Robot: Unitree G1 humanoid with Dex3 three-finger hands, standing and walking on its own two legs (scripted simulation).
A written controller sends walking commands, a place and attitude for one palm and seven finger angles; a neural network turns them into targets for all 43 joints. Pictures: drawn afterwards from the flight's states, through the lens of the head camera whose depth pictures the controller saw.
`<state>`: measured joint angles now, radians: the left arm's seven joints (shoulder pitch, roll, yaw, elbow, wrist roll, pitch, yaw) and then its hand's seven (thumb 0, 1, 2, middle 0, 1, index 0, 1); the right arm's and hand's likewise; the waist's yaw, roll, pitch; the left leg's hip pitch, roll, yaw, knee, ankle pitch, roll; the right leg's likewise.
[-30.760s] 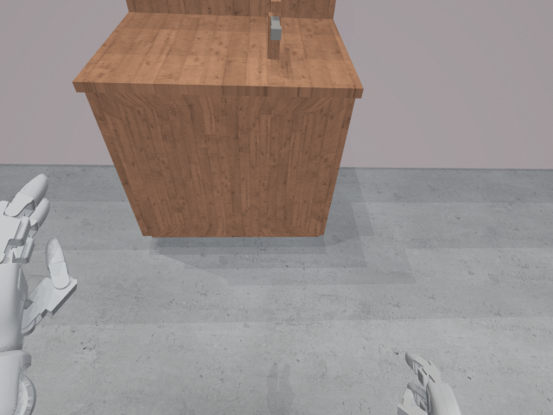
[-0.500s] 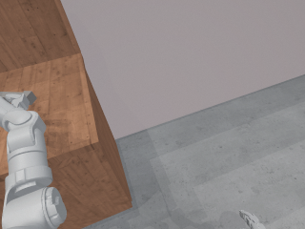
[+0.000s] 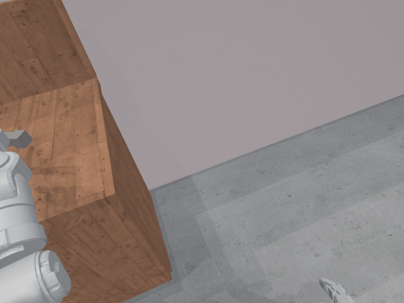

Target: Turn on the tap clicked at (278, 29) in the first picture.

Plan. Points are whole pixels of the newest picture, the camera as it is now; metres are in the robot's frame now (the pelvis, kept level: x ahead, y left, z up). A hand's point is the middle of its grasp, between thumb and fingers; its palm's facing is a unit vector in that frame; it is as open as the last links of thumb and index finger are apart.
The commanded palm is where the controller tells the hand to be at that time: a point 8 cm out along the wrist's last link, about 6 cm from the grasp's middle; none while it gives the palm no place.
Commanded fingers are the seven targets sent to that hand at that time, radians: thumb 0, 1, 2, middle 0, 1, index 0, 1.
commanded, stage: lift the hand up off the lever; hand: left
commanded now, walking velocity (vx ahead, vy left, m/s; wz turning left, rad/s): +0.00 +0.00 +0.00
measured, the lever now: (20, 139) +0.41 +0.40 +0.16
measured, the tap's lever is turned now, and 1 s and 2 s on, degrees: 62 62 62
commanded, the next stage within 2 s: bring the hand home and regain balance in 0.52 s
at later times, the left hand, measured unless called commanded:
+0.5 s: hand (13, 112) +0.38 +0.33 +0.25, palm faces +0.94 -0.35 -0.07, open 7.8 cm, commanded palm +0.29 +0.38 +0.23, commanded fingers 0.00 0.90 0.90 -0.15 -0.15 -0.15 -0.15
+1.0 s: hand (301, 63) +0.53 -0.20 +0.21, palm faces +0.30 -0.50 -0.81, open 7.4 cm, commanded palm +0.42 -0.06 +0.20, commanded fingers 0.00 0.90 0.90 -0.20 -0.30 -0.20 -0.30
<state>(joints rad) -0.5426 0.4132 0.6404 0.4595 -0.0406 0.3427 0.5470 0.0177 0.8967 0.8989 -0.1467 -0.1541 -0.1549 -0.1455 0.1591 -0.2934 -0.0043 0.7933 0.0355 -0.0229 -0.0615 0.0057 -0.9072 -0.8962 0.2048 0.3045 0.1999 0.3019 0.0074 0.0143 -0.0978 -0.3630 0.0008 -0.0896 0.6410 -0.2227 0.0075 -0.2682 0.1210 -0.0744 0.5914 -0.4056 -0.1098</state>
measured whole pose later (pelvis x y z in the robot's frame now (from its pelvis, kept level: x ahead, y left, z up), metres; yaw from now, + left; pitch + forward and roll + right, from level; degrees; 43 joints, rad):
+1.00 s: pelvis +0.22 -0.33 -0.07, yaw -6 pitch +9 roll +14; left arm 0.49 0.54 0.69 -0.54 -0.21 -0.24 0.17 0.00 0.87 0.90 -0.22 -0.30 -0.23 -0.29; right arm 0.23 -0.28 -0.08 0.59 0.05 0.14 -0.02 0.01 -0.92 -0.90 0.19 0.30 0.19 0.30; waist -0.08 0.17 0.15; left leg -0.20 -0.05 0.24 0.75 -0.60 -0.04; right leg -0.62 0.16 -0.01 1.74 -0.45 0.11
